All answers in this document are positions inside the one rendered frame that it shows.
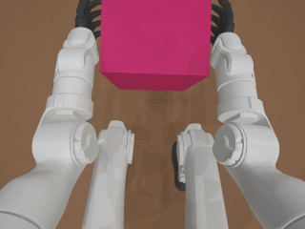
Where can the left robot forearm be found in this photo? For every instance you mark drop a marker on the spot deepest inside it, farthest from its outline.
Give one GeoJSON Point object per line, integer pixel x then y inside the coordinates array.
{"type": "Point", "coordinates": [71, 97]}

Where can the carton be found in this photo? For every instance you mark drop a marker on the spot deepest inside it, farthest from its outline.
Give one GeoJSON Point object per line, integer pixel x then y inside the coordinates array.
{"type": "Point", "coordinates": [155, 45]}

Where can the left robot hand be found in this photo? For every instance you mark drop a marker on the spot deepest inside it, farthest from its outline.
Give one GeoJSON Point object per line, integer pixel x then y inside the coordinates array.
{"type": "Point", "coordinates": [84, 16]}

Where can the robot left upper arm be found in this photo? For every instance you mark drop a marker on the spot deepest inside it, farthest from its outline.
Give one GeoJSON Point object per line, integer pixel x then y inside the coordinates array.
{"type": "Point", "coordinates": [38, 199]}

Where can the right robot forearm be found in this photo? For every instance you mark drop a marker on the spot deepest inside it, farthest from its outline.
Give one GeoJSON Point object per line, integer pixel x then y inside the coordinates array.
{"type": "Point", "coordinates": [235, 83]}

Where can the left robot thigh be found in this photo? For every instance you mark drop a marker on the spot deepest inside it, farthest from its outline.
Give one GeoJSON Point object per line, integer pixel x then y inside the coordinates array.
{"type": "Point", "coordinates": [106, 197]}

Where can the robot right upper arm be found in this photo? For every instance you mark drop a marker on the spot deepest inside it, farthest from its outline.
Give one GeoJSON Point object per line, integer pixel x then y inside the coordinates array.
{"type": "Point", "coordinates": [249, 153]}

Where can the left robot shin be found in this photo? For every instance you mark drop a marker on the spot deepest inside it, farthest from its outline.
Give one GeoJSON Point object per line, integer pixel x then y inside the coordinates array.
{"type": "Point", "coordinates": [103, 133]}

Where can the right robot hand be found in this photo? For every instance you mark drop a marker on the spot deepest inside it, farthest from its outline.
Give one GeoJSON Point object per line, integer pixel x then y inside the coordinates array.
{"type": "Point", "coordinates": [225, 21]}

